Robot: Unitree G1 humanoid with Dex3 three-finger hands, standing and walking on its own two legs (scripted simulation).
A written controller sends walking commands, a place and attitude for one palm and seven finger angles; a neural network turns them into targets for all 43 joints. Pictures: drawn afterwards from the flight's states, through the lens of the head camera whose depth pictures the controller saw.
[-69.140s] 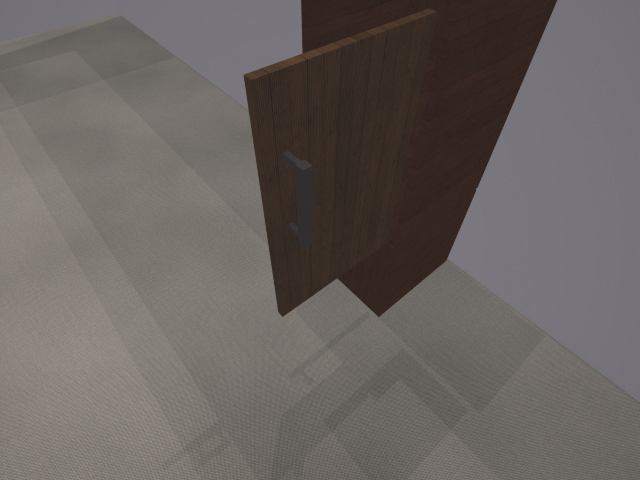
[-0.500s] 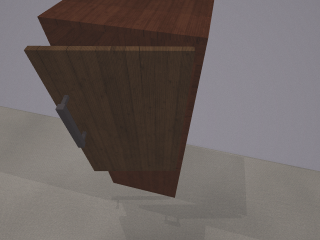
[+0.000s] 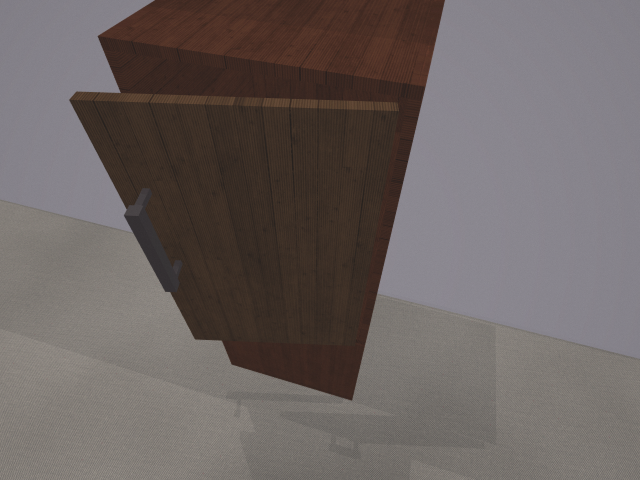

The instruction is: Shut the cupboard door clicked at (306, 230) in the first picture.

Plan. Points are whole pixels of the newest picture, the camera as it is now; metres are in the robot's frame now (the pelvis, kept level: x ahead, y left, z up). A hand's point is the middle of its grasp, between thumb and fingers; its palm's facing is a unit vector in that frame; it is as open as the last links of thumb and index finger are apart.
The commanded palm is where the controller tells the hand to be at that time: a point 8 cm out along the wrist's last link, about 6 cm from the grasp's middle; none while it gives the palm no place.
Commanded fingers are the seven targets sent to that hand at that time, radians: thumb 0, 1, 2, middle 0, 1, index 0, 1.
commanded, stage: look again from close up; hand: left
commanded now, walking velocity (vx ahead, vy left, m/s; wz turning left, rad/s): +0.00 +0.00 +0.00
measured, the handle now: (159, 243) +0.41 +0.28 +0.03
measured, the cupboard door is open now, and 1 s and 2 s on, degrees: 14 14 14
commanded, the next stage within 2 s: raise the hand and make a fist in 1.90 s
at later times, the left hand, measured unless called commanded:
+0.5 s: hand out of the picture -0.04 +0.21 -0.18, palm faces +0.00 -0.98 -0.18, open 7.4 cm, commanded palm none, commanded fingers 0.00 0.90 0.90 -0.20 -0.30 -0.20 -0.30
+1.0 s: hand out of the picture -0.04 +0.20 -0.18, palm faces +0.02 -0.99 -0.11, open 7.4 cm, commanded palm none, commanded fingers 0.00 0.90 0.90 -0.20 -0.30 -0.20 -0.30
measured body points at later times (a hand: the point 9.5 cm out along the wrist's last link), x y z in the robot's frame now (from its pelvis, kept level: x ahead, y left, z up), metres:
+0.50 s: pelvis -0.03 +0.05 +0.00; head -0.04 +0.05 +0.45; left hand -0.04 +0.27 -0.16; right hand -0.06 -0.16 -0.16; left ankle -0.02 +0.12 -0.74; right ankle -0.03 -0.08 -0.74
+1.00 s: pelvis -0.01 +0.06 +0.00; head -0.01 +0.07 +0.45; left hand -0.04 +0.25 -0.17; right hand -0.02 -0.16 -0.15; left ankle -0.02 +0.12 -0.74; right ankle -0.03 -0.08 -0.74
